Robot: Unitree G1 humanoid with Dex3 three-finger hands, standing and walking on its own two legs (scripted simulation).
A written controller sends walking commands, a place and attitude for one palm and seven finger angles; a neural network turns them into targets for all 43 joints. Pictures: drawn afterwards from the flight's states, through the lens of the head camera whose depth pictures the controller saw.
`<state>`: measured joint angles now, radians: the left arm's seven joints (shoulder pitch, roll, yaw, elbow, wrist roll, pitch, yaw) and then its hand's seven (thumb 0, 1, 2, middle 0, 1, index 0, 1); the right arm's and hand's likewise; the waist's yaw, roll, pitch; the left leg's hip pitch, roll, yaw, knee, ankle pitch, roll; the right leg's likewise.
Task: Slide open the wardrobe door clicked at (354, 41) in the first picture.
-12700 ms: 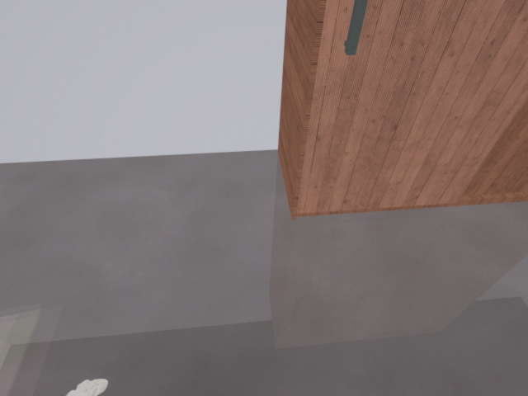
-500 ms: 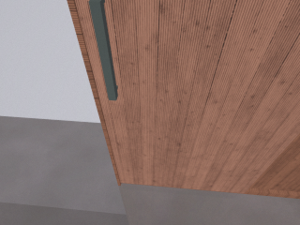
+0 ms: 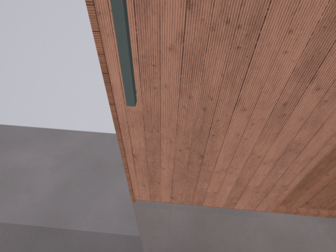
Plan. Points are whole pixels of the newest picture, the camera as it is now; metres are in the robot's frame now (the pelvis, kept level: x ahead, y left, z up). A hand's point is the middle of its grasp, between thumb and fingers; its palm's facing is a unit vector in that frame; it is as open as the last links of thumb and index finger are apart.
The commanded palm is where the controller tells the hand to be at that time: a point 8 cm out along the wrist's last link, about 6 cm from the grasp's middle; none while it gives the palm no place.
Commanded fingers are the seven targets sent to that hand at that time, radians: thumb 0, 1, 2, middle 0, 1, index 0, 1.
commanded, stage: look again from close up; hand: left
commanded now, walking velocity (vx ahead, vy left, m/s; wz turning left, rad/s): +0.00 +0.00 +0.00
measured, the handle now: (127, 55) +0.54 +0.14 +0.22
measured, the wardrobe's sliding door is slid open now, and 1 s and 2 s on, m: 0.00 0.00 0.00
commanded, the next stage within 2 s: none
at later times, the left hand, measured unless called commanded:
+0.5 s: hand out of the picture -0.03 +0.16 -0.18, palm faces +0.04 -0.99 -0.16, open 7.4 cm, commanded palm none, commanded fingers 0.00 0.90 0.90 -0.20 -0.30 -0.20 -0.30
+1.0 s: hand out of the picture +0.00 +0.16 -0.18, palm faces +0.02 -0.99 -0.16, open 7.4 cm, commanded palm none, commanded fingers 0.00 0.90 0.90 -0.20 -0.30 -0.20 -0.30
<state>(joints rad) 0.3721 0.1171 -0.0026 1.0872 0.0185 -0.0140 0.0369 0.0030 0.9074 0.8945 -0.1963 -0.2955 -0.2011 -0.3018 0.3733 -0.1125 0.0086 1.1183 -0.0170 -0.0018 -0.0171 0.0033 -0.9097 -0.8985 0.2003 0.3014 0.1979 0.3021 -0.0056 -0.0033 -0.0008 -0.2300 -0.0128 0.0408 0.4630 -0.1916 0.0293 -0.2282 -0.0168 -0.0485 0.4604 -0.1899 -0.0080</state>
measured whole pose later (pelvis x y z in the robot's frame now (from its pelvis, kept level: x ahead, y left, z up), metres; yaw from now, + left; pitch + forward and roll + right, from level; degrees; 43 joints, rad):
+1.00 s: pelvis +0.01 +0.00 +0.00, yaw +0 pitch -2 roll +0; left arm 0.34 0.13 0.00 1.07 0.02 -0.02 0.03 0.00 0.91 0.89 -0.20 -0.30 -0.20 -0.30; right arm 0.31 -0.12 0.01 1.11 -0.01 -0.01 -0.01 0.00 -0.91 -0.90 0.20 0.30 0.20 0.30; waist 0.00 -0.01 0.02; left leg -0.22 -0.02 0.05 0.44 -0.19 0.03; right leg -0.22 -0.02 -0.04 0.44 -0.19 0.00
